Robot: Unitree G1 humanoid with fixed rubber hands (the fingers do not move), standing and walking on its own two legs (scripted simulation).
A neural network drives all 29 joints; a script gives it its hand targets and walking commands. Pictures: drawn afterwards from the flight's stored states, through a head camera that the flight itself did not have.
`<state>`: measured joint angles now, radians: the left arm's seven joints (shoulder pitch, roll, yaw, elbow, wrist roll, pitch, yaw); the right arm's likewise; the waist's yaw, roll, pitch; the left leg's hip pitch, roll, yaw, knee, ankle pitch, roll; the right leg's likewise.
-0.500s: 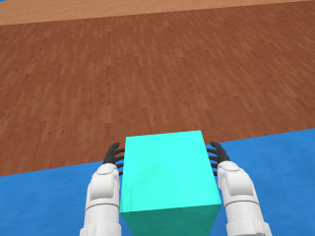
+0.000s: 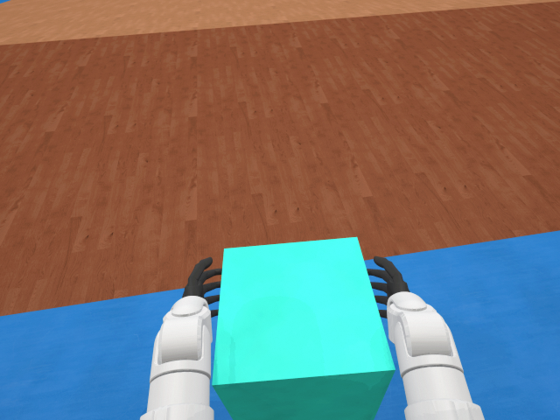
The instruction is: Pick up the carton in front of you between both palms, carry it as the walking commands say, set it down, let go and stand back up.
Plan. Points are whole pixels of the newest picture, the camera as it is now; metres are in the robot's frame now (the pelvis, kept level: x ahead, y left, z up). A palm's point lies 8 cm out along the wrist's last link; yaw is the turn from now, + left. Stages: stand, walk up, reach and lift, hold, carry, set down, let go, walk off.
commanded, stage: hold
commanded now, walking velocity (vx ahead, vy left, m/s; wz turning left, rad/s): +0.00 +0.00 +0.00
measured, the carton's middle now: (299, 340) +0.28 +0.00 -0.03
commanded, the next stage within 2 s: carry in 0.04 s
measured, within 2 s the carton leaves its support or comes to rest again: neither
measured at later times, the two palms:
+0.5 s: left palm (192, 240) +0.38 +0.16 +0.10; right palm (378, 235) +0.38 -0.13 +0.09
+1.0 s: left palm (192, 170) +0.66 +0.22 +0.06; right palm (321, 161) +0.66 -0.08 +0.06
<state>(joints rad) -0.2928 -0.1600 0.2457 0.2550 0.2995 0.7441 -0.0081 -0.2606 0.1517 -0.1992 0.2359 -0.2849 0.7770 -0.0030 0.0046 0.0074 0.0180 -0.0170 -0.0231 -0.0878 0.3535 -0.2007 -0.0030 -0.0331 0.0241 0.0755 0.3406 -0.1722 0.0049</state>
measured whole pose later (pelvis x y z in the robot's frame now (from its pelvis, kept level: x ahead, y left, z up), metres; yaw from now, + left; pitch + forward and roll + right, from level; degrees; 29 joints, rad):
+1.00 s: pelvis +0.43 +0.06 -0.03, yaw +2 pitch +3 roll +1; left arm 0.02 -0.13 0.07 -0.50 0.04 1.18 0.13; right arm 0.04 0.13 -0.03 -0.49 -0.03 1.18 -0.15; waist 0.00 -0.05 -0.12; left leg -0.48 0.05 0.26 0.59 -0.16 0.09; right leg -0.10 -0.12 -0.11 0.82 -0.48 0.04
